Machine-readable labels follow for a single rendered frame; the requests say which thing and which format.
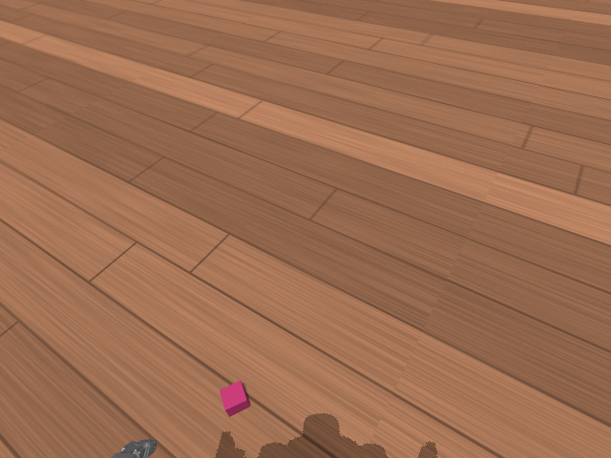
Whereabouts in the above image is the small box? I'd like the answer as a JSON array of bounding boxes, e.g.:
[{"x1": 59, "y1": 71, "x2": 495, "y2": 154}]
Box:
[{"x1": 220, "y1": 381, "x2": 250, "y2": 417}]

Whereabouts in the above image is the left robot hand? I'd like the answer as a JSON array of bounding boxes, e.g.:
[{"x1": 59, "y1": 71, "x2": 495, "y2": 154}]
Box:
[{"x1": 112, "y1": 439, "x2": 158, "y2": 458}]

